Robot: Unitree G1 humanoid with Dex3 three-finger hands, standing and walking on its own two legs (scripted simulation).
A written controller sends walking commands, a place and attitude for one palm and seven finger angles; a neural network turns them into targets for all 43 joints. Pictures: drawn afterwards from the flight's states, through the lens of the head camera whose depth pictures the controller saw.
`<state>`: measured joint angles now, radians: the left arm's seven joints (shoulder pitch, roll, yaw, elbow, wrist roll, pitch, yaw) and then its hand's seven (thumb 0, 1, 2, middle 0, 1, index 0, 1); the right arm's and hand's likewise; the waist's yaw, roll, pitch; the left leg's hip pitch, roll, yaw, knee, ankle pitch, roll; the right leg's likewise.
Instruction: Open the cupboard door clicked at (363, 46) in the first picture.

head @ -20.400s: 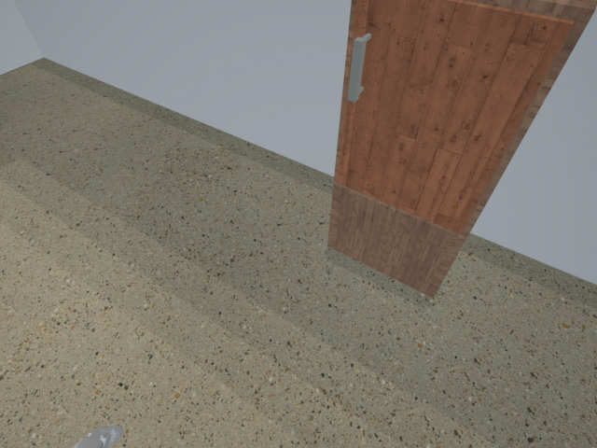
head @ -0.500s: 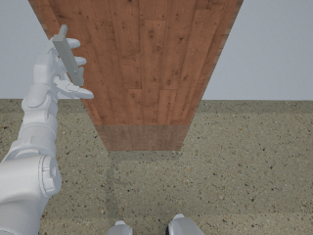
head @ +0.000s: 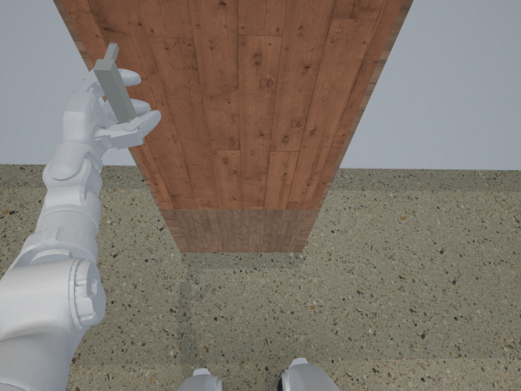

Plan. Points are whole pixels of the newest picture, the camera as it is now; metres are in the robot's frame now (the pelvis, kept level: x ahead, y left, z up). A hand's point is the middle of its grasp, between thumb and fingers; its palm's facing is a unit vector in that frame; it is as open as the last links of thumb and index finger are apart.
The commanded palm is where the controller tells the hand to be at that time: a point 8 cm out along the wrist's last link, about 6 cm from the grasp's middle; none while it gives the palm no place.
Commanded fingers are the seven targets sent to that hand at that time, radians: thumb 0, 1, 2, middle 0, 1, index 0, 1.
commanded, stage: close the thumb around the handle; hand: left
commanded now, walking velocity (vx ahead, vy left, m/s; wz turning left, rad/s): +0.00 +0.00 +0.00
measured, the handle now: (125, 97) +0.55 +0.18 +0.10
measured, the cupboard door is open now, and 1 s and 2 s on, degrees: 0 22 39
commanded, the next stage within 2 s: pull the door open along its arc in 0.24 s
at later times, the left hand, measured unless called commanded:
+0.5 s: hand (134, 126) +0.49 +0.16 +0.10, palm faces -0.07 -1.00 -0.01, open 5.8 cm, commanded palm +0.45 +0.21 +0.10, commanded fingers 0.00 0.90 0.90 -0.40 -1.35 -0.40 -1.35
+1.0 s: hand (154, 206) +0.35 +0.12 +0.10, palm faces +0.17 -0.99 +0.05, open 6.0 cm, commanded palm +0.30 +0.18 +0.10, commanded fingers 0.00 0.90 0.90 -0.40 -1.35 -0.40 -1.35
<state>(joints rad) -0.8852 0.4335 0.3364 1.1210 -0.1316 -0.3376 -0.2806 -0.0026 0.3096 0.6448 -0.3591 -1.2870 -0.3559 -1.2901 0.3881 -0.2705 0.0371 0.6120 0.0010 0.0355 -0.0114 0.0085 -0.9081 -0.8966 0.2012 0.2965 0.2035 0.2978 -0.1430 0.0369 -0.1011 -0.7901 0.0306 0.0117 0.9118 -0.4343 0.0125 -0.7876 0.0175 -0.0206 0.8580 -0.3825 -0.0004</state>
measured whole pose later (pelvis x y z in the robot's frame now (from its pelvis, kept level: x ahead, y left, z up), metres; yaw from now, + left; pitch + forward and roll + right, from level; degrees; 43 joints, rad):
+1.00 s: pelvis +0.01 -0.01 +0.02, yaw +0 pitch +9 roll +0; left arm -0.11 0.05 0.09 0.27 -0.13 -0.23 0.11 0.01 0.69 0.75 -0.38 -1.34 -0.37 -1.30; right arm 0.23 -0.22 0.01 0.53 0.00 0.01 0.00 0.01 -0.91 -0.90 0.20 0.30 0.20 0.30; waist -0.02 0.04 -0.11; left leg -0.51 0.02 0.03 0.75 -0.40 -0.01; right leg -0.54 0.01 0.00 0.76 -0.38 -0.01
